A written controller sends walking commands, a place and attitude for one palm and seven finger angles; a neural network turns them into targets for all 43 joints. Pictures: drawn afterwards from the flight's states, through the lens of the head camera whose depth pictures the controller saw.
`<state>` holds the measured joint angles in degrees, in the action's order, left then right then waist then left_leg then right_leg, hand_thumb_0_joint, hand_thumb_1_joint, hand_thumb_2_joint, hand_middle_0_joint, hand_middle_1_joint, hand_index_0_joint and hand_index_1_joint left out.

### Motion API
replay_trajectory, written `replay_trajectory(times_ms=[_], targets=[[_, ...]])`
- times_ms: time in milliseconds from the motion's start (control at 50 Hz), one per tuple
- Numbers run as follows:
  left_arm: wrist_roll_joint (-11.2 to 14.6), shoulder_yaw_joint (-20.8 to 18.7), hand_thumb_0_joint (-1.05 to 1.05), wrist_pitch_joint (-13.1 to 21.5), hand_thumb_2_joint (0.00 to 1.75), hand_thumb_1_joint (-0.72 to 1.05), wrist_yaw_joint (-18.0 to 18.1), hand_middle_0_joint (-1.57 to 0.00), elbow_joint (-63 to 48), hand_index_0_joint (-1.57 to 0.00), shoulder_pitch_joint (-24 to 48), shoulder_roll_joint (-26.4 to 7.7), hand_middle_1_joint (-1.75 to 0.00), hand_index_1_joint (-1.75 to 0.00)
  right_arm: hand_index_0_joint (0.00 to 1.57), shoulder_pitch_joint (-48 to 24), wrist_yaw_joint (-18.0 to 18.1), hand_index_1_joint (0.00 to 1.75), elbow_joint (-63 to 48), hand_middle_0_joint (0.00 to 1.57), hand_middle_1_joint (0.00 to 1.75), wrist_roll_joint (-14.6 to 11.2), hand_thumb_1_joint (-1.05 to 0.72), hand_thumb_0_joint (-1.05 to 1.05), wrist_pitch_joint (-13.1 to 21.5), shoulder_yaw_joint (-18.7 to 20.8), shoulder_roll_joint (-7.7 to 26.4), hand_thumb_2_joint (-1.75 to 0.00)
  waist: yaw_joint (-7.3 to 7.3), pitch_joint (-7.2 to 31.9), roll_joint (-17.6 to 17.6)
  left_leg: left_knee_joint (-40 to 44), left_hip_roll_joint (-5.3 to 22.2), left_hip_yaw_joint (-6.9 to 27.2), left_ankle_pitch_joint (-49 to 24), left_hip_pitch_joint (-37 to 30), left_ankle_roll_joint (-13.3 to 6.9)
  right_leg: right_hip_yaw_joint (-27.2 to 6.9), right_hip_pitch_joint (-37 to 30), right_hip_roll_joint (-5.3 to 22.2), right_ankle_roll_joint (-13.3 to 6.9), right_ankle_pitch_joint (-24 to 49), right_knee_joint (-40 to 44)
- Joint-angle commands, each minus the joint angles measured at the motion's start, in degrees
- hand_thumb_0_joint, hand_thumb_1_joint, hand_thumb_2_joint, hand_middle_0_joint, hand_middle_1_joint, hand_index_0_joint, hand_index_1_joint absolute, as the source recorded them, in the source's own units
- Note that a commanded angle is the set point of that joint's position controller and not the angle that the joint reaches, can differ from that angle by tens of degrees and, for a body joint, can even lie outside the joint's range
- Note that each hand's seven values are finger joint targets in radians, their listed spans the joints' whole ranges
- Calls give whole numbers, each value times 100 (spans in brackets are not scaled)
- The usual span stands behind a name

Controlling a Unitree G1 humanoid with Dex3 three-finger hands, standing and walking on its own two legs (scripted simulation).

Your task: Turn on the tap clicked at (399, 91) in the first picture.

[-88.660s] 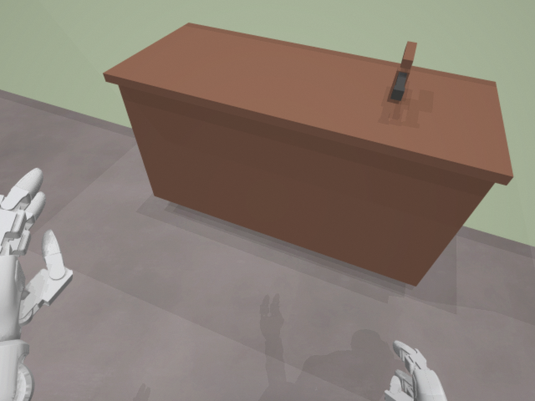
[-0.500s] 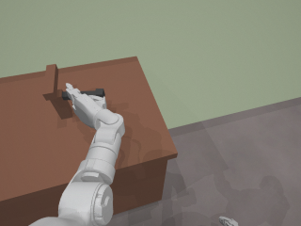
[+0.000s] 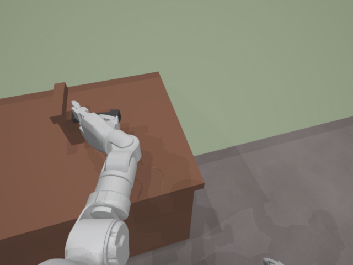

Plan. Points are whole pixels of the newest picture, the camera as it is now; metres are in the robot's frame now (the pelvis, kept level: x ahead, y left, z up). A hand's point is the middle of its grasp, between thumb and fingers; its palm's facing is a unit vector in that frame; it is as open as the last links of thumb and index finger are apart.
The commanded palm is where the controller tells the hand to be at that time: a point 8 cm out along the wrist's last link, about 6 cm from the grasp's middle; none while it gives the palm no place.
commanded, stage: lift the hand up off the lever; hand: left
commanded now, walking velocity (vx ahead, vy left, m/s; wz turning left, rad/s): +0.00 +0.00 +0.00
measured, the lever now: (115, 116) +0.49 +0.18 +0.06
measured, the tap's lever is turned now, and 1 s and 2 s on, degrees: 76 76 76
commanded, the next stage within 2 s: draw the hand back beside the body in 0.90 s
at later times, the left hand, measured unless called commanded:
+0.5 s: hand (106, 115) +0.42 +0.17 +0.13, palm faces +0.77 -0.63 -0.10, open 7.8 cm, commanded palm +0.37 +0.19 +0.14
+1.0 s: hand (111, 116) +0.41 +0.16 +0.14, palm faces +0.75 -0.65 -0.11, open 7.8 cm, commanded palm +0.35 +0.18 +0.14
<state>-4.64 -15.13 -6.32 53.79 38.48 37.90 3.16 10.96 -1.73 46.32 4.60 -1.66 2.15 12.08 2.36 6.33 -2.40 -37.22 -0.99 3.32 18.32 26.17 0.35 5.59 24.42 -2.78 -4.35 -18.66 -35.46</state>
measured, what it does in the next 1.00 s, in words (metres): stands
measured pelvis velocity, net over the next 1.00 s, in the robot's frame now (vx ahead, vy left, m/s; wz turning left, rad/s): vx -0.01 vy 0.01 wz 0.00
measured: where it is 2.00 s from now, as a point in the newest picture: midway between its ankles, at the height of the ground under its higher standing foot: outside the picture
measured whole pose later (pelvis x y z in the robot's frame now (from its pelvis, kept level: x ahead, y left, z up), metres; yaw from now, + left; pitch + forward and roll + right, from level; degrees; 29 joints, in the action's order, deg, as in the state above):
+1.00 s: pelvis -0.01 +0.01 +0.01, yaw +0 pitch +3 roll +0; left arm -3.2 -10.8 -14.6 53.2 31.4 37.4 5.4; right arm 6.3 -1.8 46.6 3.3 -2.2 1.2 10.6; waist -0.3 4.7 -2.4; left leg -33.2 -1.5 2.9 16.2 20.3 -0.2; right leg 5.1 18.6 -2.2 -3.6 -16.5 -31.4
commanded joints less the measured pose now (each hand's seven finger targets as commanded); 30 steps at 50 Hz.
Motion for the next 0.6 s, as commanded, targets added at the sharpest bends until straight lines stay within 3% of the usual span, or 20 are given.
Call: replay_trajectory(times_ms=[0,20,40,100,120,160,200,220,240,280,320,360,420,460,500,520,560,580], targets=[[-254,282,0,275,90,90,50,-15,-1315,-15,2695,-669,-15,-15,20,-454,39,30,-671,20,30,-33,-90,0,261,180,582,-90,6,1747,513,245,33,-273,-1421,-566,-80,-324,-1037,409,361,1703,663],[-257,221,0,264,90,90,43,-15,-1334,-15,2628,-766,-15,-15,20,-486,56,30,-641,20,30,-26,-90,0,238,198,613,-90,-27,1712,453,277,32,-267,-1428,-574,-67,-324,-1047,384,345,1627,684],[-249,369,0,270,90,90,36,-15,-1431,-15,2712,-593,-15,-15,20,-487,45,30,-693,20,30,-31,-90,0,242,170,587,-90,-3,1778,443,294,29,-278,-1549,-658,-65,-307,-1073,399,344,1783,635],[-202,350,0,171,90,90,-6,-15,-1445,-15,2461,-576,-15,-15,20,-509,50,30,-736,20,30,-54,-90,0,206,181,578,-90,-67,1838,597,294,32,-286,-1714,-643,-49,-316,-1284,447,378,2232,610],[-195,144,0,128,90,90,-6,-15,-1408,-15,2354,-801,-15,-15,20,-523,76,30,-707,20,30,-49,-90,0,178,196,625,-90,-122,1815,588,331,29,-283,-1714,-657,-54,-321,-1309,433,372,2204,644],[-149,300,0,65,90,90,-39,-15,-1472,-15,2382,-614,-15,-15,20,-572,69,30,-765,20,30,-88,-90,0,159,163,587,-90,-92,1744,680,366,32,-304,-1739,-661,-58,-319,-1352,472,396,2300,666],[-150,273,0,24,90,90,-39,-15,-1596,-15,2340,-651,-15,-15,20,-595,71,30,-780,20,30,-89,-90,0,153,171,581,-90,-115,1781,698,363,39,-316,-1806,-728,-64,-328,-1425,480,410,2444,685],[-154,170,0,-12,90,90,-53,-15,-1577,-15,2234,-798,-15,-15,20,-616,86,30,-741,20,30,-87,-90,0,137,183,611,-90,-167,1705,611,405,36,-298,-1778,-715,-53,-326,-1417,449,383,2320,715],[-156,366,0,-26,90,90,-69,-15,-1638,-15,2349,-598,-15,-15,20,-650,75,30,-775,20,30,-102,-90,0,137,152,580,-90,-106,1656,594,420,37,-312,-1779,-765,-59,-315,-1355,464,383,2265,714],[-159,415,0,-54,90,90,-79,-15,-1640,-15,2432,-570,-15,-15,20,-667,83,30,-751,20,30,-108,-90,0,154,157,578,-90,-73,1594,696,414,51,-298,-1744,-800,-69,-315,-1315,462,394,2199,759],[-144,228,0,-78,90,90,-82,-15,-1703,-15,2436,-819,-15,-15,20,-697,118,30,-715,20,30,-108,-90,0,137,177,614,-90,-144,1581,564,461,43,-286,-1713,-828,-53,-326,-1323,425,363,2026,801],[-144,465,0,-66,90,90,-87,-15,-1850,-15,2569,-568,-15,-15,20,-723,93,30,-744,20,30,-117,-90,0,162,156,561,-90,-108,1648,492,454,49,-286,-1805,-950,-41,-289,-1316,422,346,2037,758],[-130,396,0,-123,90,90,-121,-15,-2053,-15,2256,-681,-15,-15,20,-722,94,30,-754,20,30,-110,-90,0,135,194,602,-90,-205,1844,375,446,54,-254,-2142,-1096,29,-260,-1467,382,299,2305,688],[-79,734,0,-215,90,90,-173,-15,-2054,-15,2198,-286,-15,-15,20,-787,63,30,-787,20,30,-139,-90,0,137,169,565,-90,-137,1658,430,454,81,-256,-2230,-1155,51,-208,-1375,393,294,2312,693],[-12,626,0,-289,90,90,-170,-15,-2072,-15,2205,-387,-15,-15,20,-819,79,30,-782,20,30,-159,-90,0,137,169,585,-90,-148,1644,546,484,69,-263,-2174,-1156,38,-229,-1430,409,318,2326,752],[12,480,0,-326,90,90,-181,-15,-2099,-15,2047,-557,-15,-15,20,-834,102,30,-759,20,30,-156,-90,0,110,189,612,-90,-229,1629,500,540,74,-237,-2213,-1167,75,-215,-1490,372,287,2253,769],[30,726,0,-377,90,90,-179,-15,-2184,-15,2098,-261,-15,-15,20,-912,71,30,-798,20,30,-170,-90,0,132,159,561,-90,-197,1542,585,538,83,-240,-2238,-1193,75,-187,-1448,383,293,2240,771],[5,676,0,-390,90,90,-155,-15,-2261,-15,2187,-335,-15,-15,20,-905,62,30,-779,20,30,-164,-90,0,139,157,570,-90,-217,1584,584,551,89,-235,-2295,-1225,97,-177,-1463,379,280,2247,761]])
